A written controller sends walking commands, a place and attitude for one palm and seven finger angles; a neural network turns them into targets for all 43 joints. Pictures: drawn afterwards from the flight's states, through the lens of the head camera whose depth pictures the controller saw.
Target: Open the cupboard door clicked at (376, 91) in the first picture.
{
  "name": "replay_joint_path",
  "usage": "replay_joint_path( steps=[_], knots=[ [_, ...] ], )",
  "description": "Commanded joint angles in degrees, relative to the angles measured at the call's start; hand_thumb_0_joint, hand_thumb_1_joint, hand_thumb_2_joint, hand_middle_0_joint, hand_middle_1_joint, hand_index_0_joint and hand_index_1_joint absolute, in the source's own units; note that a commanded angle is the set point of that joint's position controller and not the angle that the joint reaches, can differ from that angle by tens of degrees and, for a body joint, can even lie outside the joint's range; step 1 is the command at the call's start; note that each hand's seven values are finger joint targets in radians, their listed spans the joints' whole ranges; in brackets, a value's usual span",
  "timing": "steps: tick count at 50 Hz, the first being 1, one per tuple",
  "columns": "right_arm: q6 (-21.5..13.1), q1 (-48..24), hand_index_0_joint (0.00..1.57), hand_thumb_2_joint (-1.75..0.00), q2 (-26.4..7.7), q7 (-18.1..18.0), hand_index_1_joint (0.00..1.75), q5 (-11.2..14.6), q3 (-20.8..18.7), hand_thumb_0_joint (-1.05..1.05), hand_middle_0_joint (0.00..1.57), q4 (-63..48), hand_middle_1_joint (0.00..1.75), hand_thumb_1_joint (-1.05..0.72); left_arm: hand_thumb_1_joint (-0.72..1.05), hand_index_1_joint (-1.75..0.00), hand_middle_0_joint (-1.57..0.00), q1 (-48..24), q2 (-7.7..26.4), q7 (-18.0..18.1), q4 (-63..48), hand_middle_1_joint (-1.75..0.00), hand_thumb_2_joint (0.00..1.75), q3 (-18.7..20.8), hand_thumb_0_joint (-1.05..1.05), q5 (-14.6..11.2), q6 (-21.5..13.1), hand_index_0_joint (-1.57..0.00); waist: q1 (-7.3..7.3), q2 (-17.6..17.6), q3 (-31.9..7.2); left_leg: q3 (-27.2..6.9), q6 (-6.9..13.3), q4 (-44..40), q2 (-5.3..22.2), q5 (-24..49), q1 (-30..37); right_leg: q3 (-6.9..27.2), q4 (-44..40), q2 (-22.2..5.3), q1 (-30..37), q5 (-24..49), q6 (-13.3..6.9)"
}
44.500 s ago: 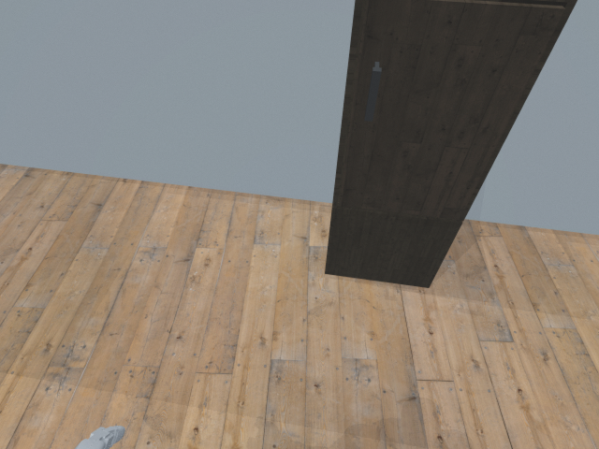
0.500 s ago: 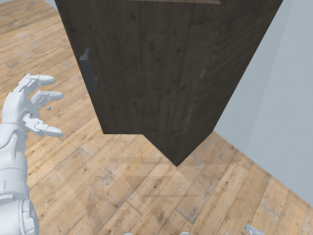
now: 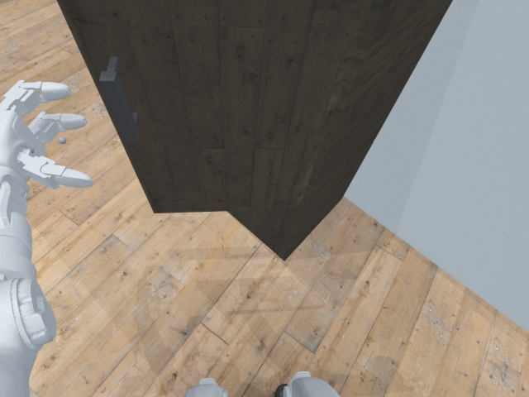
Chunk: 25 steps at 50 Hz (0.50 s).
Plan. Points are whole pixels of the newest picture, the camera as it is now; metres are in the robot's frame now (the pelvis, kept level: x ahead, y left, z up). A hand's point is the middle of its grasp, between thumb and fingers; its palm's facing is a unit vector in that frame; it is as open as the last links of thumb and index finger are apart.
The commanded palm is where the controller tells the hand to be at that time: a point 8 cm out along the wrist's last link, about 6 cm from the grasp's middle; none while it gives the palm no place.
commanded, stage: move the hooked fingers beside the handle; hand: left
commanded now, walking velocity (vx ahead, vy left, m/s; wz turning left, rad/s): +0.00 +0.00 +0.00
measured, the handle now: (123, 101) +0.54 +0.21 +0.10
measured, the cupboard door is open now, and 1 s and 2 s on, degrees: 46 46 46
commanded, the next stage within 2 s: slide the fingers in behind the handle in 1.04 s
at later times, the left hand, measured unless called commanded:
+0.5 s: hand (68, 125) +0.48 +0.27 +0.10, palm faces +0.01 -1.00 +0.01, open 14.0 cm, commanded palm +0.46 +0.32 +0.09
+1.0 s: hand (64, 129) +0.48 +0.28 +0.09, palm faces +0.04 -1.00 -0.01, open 14.0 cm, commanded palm +0.46 +0.32 +0.09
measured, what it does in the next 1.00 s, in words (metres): stands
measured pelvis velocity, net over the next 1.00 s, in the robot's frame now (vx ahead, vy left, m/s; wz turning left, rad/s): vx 0.00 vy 0.00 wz -0.02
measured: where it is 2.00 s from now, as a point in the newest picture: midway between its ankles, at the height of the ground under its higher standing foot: outside the picture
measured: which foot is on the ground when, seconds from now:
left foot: down 0.00-1.00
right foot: down 0.00-1.00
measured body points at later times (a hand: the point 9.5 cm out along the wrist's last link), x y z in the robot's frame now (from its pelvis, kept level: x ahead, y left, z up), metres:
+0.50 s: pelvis +0.01 +0.00 +0.00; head +0.13 +0.02 +0.43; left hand +0.48 +0.33 +0.10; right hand +0.00 -0.28 -0.10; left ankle -0.01 +0.08 -0.70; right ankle +0.02 -0.12 -0.70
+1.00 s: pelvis +0.00 +0.00 -0.01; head +0.12 +0.03 +0.43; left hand +0.47 +0.33 +0.09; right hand +0.03 -0.28 -0.11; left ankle -0.01 +0.08 -0.70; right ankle +0.02 -0.12 -0.70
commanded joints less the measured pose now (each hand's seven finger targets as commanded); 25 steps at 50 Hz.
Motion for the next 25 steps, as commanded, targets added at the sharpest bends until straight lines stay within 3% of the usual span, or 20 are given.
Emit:
replay_joint_path(
  steps=[1, 3, 6, 7, 9, 10, 11, 12, 14, 17, 19, 20, 23, 25],
  knots=[
    [-0.67, 7.41, 0.20, -0.90, -11.08, -0.56, 0.30, -0.63, -4.45, 0.00, 0.20, -3.54, 0.30, -0.90, -0.50, -1.20, -0.30, -26.70, 19.63, 0.05, -13.27, -1.20, 0.30, 3.31, 0.00, -0.55, -4.57, -0.30, 0.13, 10.56, -25.93, -6.58, -3.46, -4.72, 1.57, 28.91, 19.75, 1.50, -1.85, 1.57, 6.33, 14.41, -1.49],
    [-0.06, 7.83, 0.20, -0.90, -11.04, -0.47, 0.30, -0.78, -4.33, 0.00, 0.20, -3.13, 0.30, -0.90, -0.50, -1.20, -0.30, -26.60, 19.76, 0.11, -11.39, -1.20, 0.30, 3.34, 0.00, -0.40, -4.36, -0.30, -0.37, 9.04, -26.02, -6.20, -3.18, -4.18, 1.57, 28.40, 18.47, 1.58, -1.86, 1.58, 6.78, 15.19, -1.22],
    [0.78, 8.37, 0.20, -0.90, -11.30, -0.53, 0.30, -0.61, -3.83, 0.00, 0.20, -2.97, 0.30, -0.90, -0.50, -1.20, -0.30, -28.30, 20.42, -0.12, -6.19, -1.20, 0.30, 2.67, 0.00, 0.17, -2.97, -0.30, -1.71, 6.32, -21.58, -5.74, -2.13, -4.30, 1.37, 23.72, 13.48, 1.76, -2.17, 1.67, 6.48, 14.22, -1.04],
    [1.02, 8.61, 0.20, -0.90, -11.53, -0.60, 0.30, -0.60, -3.86, 0.00, 0.20, -3.15, 0.30, -0.90, -0.50, -1.20, -0.30, -28.20, 22.40, -0.04, -4.90, -1.20, 0.30, 3.77, 0.00, 0.69, -2.44, -0.30, -1.65, 5.91, -20.96, -5.42, -1.80, -4.26, 1.22, 22.12, 11.59, 2.03, -2.27, 1.57, 6.95, 13.93, -0.97],
    [1.49, 8.91, 0.20, -0.90, -11.55, -0.70, 0.30, -0.63, -3.64, 0.00, 0.20, -3.56, 0.30, -0.90, -0.50, -1.20, -0.30, -29.08, 24.06, -0.05, -4.98, -1.20, 0.30, 3.75, 0.00, 1.70, -2.14, -0.30, -1.64, 7.96, -21.87, -5.07, -1.65, -4.05, 1.00, 21.98, 10.70, 2.38, -2.02, 1.36, 7.59, 14.58, -1.05],
    [1.60, 9.49, 0.20, -0.90, -11.60, -0.71, 0.30, -0.87, -3.72, 0.00, 0.20, -3.86, 0.30, -0.90, -0.50, -1.20, -0.30, -30.13, 24.99, -0.05, -6.21, -1.20, 0.30, 4.60, 0.00, 1.58, -2.64, -0.30, -1.55, 7.85, -23.75, -5.24, -1.74, -3.57, 1.07, 24.26, 11.94, 2.19, -1.40, 1.58, 7.97, 15.93, -1.20],
    [1.84, 9.73, 0.20, -0.90, -11.70, -0.70, 0.30, -1.01, -3.79, 0.00, 0.20, -3.88, 0.30, -0.90, -0.50, -1.20, -0.30, -30.37, 27.34, -0.10, -7.27, -1.20, 0.30, 5.90, 0.00, 2.15, -3.14, -0.30, -1.01, 9.96, -26.41, -5.28, -2.06, -3.19, 1.21, 26.25, 13.34, 2.42, -1.18, 1.58, 8.33, 16.92, -1.10],
    [2.07, 9.92, 0.20, -0.90, -11.47, -0.52, 0.30, -1.00, -3.72, 0.00, 0.20, -3.93, 0.30, -0.90, -0.50, -1.20, -0.30, -31.12, 26.20, -0.24, -7.87, -1.20, 0.30, 4.86, 0.00, 2.16, -3.59, -0.30, -1.44, 11.32, -27.21, -5.37, -2.31, -2.89, 1.33, 27.47, 14.69, 2.27, -0.99, 1.75, 7.48, 17.14, -1.11],
    [2.30, 10.04, 0.20, -0.90, -11.51, -0.27, 0.30, -1.27, -4.02, 0.00, 0.20, -4.23, 0.30, -0.90, -0.50, -1.20, -0.30, -28.50, 26.60, -0.58, -8.18, -1.20, 0.30, 6.15, 0.00, 1.66, -4.15, -0.30, -0.85, 10.52, -27.89, -5.39, -2.43, -2.45, 1.60, 29.03, 15.08, 2.06, -0.87, 1.87, 7.74, 17.75, -1.10],
    [2.91, 10.23, 0.20, -0.90, -11.45, 0.13, 0.30, -1.10, -4.27, 0.00, 0.20, -4.94, 0.30, -0.90, -0.50, -1.20, -0.30, -24.16, 24.24, -2.03, -7.94, -1.20, 0.30, 5.66, 0.00, 0.20, -3.55, -0.30, -0.07, 10.42, -29.01, -5.13, -2.40, -2.31, 1.81, 31.95, 16.19, 1.93, -0.82, 2.18, 8.27, 19.52, -1.06],
    [3.39, 10.18, 0.20, -0.90, -11.33, 0.29, 0.30, -0.95, -4.31, 0.00, 0.20, -5.01, 0.30, -0.90, -0.50, -1.20, -0.30, -23.18, 22.30, -2.60, -7.57, -1.20, 0.30, 4.47, 0.00, -0.29, -2.43, -0.30, -0.24, 9.26, -26.59, -5.07, -2.06, -2.62, 1.87, 31.50, 15.52, 1.64, -1.37, 2.24, 7.61, 19.33, -0.96],
    [3.53, 10.17, 0.20, -0.90, -11.27, 0.32, 0.30, -0.91, -4.36, 0.00, 0.20, -5.39, 0.30, -0.90, -0.50, -1.20, -0.30, -22.74, 21.37, -2.93, -8.47, -1.20, 0.30, 4.05, 0.00, -0.78, -2.26, -0.30, -0.25, 10.31, -26.75, -5.03, -2.10, -2.47, 1.86, 33.08, 16.46, 1.60, -1.21, 2.33, 7.36, 19.96, -1.15],
    [3.93, 10.15, 0.20, -0.90, -11.25, 0.55, 0.30, -0.90, -4.75, 0.00, 0.20, -5.77, 0.30, -0.90, -0.50, -1.20, -0.30, -21.33, 21.97, -2.50, -11.24, -1.20, 0.30, 5.36, 0.00, -1.23, -2.07, -0.30, 0.20, 8.23, -27.33, -5.00, -1.89, -2.82, 1.88, 33.05, 16.58, 1.59, -1.62, 2.42, 8.51, 20.52, -0.93],
    [3.96, 9.67, 0.20, -0.90, -11.15, 0.56, 0.30, -0.79, -4.76, 0.00, 0.20, -6.13, 0.30, -0.90, -0.50, -1.20, -0.30, -21.48, 22.05, -1.81, -13.82, -1.20, 0.30, 5.56, 0.00, -1.51, -2.78, -0.30, 0.24, 9.21, -27.16, -4.96, -2.00, -2.78, 1.90, 33.84, 17.14, 1.57, -1.28, 2.53, 8.22, 20.63, -1.19]
  ],
)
